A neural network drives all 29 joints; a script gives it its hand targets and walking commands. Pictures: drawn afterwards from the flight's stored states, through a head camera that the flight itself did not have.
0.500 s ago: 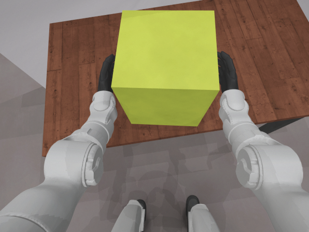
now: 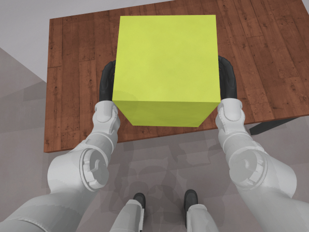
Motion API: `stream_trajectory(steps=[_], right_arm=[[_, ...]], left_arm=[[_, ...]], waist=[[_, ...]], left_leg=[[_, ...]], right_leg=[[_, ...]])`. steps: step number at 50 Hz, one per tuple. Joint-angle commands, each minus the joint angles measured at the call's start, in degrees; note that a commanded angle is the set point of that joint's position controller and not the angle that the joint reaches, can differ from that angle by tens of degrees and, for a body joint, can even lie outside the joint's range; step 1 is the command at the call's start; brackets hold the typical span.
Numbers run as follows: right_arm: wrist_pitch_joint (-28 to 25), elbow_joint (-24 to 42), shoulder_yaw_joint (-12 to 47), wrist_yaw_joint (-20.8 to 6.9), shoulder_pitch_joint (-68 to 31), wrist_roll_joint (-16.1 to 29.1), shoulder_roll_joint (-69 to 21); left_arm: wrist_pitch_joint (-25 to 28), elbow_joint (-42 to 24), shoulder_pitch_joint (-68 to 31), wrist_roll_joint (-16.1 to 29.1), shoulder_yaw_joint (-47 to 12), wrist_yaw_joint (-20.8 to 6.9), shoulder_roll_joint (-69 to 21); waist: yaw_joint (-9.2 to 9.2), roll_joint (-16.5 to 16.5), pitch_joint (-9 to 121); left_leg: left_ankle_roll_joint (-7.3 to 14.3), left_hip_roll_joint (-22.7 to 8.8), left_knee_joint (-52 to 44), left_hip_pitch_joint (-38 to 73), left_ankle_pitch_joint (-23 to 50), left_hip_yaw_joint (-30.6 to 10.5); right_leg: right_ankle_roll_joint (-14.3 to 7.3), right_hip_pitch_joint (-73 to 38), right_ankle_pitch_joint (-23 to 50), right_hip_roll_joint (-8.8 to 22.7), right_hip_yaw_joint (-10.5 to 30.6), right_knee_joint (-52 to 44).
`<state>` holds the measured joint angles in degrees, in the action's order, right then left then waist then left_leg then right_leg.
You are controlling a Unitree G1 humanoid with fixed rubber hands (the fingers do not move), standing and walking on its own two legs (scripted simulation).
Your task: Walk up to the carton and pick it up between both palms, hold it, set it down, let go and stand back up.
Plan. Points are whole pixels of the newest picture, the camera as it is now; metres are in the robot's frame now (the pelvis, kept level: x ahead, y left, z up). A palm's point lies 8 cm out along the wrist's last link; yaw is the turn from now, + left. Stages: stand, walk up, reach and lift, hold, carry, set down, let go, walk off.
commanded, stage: reach and lift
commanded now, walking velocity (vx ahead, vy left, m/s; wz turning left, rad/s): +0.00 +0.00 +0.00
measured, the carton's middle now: (165, 81) +0.48 +0.03 -0.05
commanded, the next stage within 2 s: none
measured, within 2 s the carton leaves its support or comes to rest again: neither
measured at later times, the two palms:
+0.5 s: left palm (109, 94) +0.43 +0.18 -0.04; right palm (225, 90) +0.46 -0.12 -0.04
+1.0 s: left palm (109, 94) +0.43 +0.17 -0.05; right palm (225, 91) +0.46 -0.13 -0.05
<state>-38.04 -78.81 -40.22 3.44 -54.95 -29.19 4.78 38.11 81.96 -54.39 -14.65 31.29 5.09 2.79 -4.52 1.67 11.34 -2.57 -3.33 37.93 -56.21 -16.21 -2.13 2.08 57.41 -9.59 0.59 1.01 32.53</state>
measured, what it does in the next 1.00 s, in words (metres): stands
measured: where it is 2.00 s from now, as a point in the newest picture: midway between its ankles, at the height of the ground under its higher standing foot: (164, 219)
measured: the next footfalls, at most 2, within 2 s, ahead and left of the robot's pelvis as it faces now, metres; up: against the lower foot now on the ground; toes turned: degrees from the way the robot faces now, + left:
none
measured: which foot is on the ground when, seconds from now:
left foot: down 0.00-1.00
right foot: down 0.00-1.00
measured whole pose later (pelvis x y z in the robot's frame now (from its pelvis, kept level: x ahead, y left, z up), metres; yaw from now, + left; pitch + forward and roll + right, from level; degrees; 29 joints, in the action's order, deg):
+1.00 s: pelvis +0.00 -0.01 -0.02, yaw +2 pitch +38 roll -2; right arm -48.9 -94.5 -37.0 3.6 -59.4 -23.1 10.2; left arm 44.5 88.7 -57.5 -9.9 26.9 5.6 4.1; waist -3.8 1.5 14.4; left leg -2.6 -3.8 45.3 -63.9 -19.1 -1.9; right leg 1.6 64.7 -13.9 1.2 -1.2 41.0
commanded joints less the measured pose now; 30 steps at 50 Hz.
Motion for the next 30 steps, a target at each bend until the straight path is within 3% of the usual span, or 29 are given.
stream_trajectory(steps=[1, 4, 6, 8, 11, 13, 16, 17, 21, 25, 30], right_arm=[[-0.22, -6.52, 13.25, -9.01, -18.94, -8.52, -29.59], [-0.74, -8.40, 12.72, -8.44, -17.83, -8.07, -30.53], [-1.75, -7.57, 13.19, -8.31, -16.34, -7.55, -30.11], [-2.78, -6.55, 13.11, -7.60, -17.17, -8.57, -30.28], [-4.20, -6.98, 14.20, -7.43, -16.53, -8.48, -30.91], [-4.54, -8.02, 13.93, -7.55, -16.55, -8.56, -30.98], [-5.38, -9.63, 14.18, -7.87, -16.51, -8.66, -30.43], [-5.57, -9.37, 14.22, -7.93, -17.43, -8.65, -29.95], [-6.81, -10.96, 12.68, -7.90, -18.24, -9.40, -27.98], [-7.90, -13.62, 11.43, -8.74, -17.61, -9.29, -26.54], [-8.23, -16.51, 12.06, -9.05, -18.98, -8.91, -25.65]], left_arm=[[0.81, 0.74, -20.77, -7.11, -9.83, -6.13, -22.37], [0.90, 1.15, -19.60, -8.48, -8.90, -5.97, -22.32], [1.01, 1.19, -17.37, -8.75, -8.76, -6.01, -23.10], [1.58, 0.39, -17.90, -8.92, -9.07, -6.10, -23.81], [2.41, 0.19, -16.94, -9.68, -9.39, -6.28, -24.14], [2.63, -1.11, -17.65, -9.87, -9.80, -6.23, -23.82], [2.53, 0.43, -16.03, -10.34, -10.15, -5.71, -25.00], [2.59, 1.36, -16.38, -9.97, -10.02, -5.75, -24.25], [2.58, 0.74, -16.90, -10.84, -9.99, -5.48, -25.20], [2.80, 0.59, -17.03, -10.87, -10.84, -5.04, -25.41], [3.72, 3.90, -17.90, -9.20, -10.93, -4.69, -24.74]], waist=[[1.14, -6.00, 41.13], [0.63, -4.12, 39.75], [1.29, -2.74, 40.39], [1.96, -3.97, 40.89], [1.48, -4.47, 40.01], [1.65, -4.96, 38.79], [1.22, -2.44, 38.49], [1.09, -3.37, 37.09], [1.50, -1.93, 38.73], [1.10, -1.14, 39.84], [-0.18, -2.57, 41.44]], left_leg=[[0.63, 2.71, -1.85, 13.19, 24.15, 9.06], [0.18, 2.77, -1.68, 10.71, 27.74, 9.00], [-0.38, 2.61, -1.42, 12.70, 31.62, 9.22], [-0.71, 2.64, -1.01, 11.06, 32.44, 9.40], [-0.25, 3.00, -1.42, 8.67, 33.16, 9.51], [-0.07, 2.94, -1.41, 7.27, 31.82, 8.83], [-0.56, 2.33, 0.17, 13.83, 35.65, 8.24], [-0.67, 2.02, 0.59, 14.05, 35.73, 8.38], [-1.55, 1.93, 1.42, 16.87, 37.71, 8.65], [-1.66, 1.49, 2.73, 20.96, 38.91, 8.13], [-1.05, 1.18, 2.96, 18.02, 32.71, 8.87]], right_leg=[[-1.61, -37.64, 25.61, -1.90, -6.73, 3.59], [-1.69, -39.69, 31.50, -1.06, -5.86, 4.89], [-1.67, -40.24, 36.00, -1.37, -6.18, 4.92], [-1.36, -43.01, 40.42, -1.11, -6.16, 5.90], [-0.95, -46.37, 45.92, -0.67, -5.53, 7.19], [-0.57, -44.49, 44.85, -0.18, -5.36, 7.93], [-1.72, -37.52, 39.12, -0.84, -6.08, 6.40], [-1.99, -36.17, 39.30, -1.29, -6.80, 6.34], [-2.18, -34.75, 38.57, -1.37, -7.33, 5.93], [-2.80, -25.36, 32.65, -2.51, -8.45, 5.02], [-2.99, -24.44, 25.86, -2.74, -8.81, 5.55]])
